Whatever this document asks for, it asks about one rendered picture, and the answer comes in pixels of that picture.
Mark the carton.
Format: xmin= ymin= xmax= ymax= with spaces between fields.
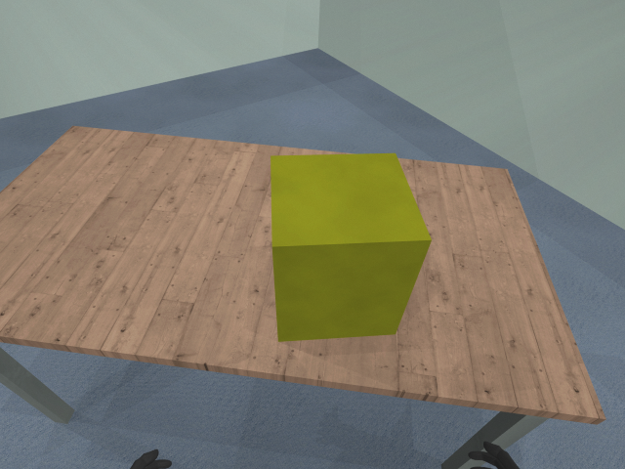
xmin=271 ymin=153 xmax=432 ymax=342

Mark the table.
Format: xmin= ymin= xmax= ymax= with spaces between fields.
xmin=0 ymin=126 xmax=606 ymax=469

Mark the right robot hand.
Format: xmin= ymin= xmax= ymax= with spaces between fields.
xmin=468 ymin=442 xmax=520 ymax=469

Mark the left robot hand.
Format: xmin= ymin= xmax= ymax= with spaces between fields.
xmin=130 ymin=449 xmax=172 ymax=469

